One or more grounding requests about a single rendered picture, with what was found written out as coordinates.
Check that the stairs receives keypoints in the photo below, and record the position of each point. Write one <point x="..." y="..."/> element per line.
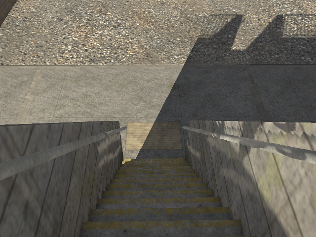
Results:
<point x="159" y="197"/>

